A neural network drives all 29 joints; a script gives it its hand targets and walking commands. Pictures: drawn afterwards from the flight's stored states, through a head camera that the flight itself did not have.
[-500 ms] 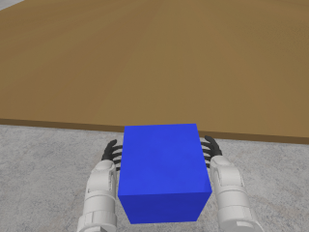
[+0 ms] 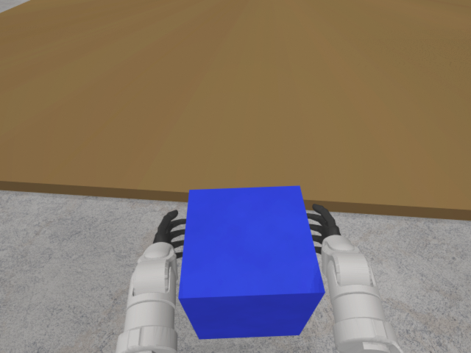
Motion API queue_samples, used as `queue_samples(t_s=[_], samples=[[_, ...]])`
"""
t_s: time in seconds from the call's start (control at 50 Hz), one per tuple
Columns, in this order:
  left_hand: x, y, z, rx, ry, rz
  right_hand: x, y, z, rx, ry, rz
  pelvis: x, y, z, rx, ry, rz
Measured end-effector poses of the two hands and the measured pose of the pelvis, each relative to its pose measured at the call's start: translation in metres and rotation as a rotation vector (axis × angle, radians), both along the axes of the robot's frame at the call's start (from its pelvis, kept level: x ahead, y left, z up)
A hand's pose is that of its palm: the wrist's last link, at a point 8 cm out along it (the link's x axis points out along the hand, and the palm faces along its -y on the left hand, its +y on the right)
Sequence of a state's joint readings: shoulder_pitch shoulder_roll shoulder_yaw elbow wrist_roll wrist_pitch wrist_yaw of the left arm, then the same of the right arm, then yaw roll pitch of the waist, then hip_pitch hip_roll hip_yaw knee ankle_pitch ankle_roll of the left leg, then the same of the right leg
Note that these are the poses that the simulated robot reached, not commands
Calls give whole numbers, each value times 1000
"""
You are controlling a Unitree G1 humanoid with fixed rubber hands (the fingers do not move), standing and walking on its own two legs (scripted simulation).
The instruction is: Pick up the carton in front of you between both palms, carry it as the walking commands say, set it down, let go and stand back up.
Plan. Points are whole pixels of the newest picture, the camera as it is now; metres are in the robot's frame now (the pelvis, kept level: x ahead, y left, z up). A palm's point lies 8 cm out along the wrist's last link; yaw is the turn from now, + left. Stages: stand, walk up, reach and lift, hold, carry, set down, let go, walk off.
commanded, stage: reach and lift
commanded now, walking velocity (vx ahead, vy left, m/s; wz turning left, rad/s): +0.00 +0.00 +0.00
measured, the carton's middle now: (247, 266) +0.29 +0.00 -0.04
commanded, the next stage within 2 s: hold in 0.26 s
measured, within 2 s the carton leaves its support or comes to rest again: neither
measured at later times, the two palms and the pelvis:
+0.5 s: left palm (160, 248) +0.28 +0.15 +0.05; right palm (334, 240) +0.28 -0.15 +0.05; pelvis +0.00 +0.00 +0.00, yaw +0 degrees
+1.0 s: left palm (160, 248) +0.28 +0.15 +0.05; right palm (334, 240) +0.28 -0.15 +0.05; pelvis -0.01 +0.00 +0.00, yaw +0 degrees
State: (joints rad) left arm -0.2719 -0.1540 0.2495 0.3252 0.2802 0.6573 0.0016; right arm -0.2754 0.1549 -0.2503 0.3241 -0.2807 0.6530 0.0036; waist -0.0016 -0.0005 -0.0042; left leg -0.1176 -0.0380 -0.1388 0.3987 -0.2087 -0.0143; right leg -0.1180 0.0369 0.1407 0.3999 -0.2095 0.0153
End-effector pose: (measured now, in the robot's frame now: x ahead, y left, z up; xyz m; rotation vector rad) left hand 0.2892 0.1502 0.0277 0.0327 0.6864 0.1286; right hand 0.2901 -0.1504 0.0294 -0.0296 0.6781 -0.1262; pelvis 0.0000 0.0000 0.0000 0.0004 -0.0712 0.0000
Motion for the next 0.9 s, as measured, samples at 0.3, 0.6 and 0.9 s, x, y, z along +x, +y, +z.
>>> queue_samples(t_s=[0.3, 0.6, 0.9], samples=[[-2, 0, 8, 5, -5, -3, -2, 0, 8, -4, -5, 3, 4, 0, 2, 0, -18, 1], [-12, 0, 20, -4, -8, 4, -11, 0, 20, 4, -8, -2, -6, -1, 1, 0, -56, 1], [-9, 0, 22, -10, -19, 9, -9, 0, 21, 11, -19, -8, -9, 0, 1, 0, -55, 1]])
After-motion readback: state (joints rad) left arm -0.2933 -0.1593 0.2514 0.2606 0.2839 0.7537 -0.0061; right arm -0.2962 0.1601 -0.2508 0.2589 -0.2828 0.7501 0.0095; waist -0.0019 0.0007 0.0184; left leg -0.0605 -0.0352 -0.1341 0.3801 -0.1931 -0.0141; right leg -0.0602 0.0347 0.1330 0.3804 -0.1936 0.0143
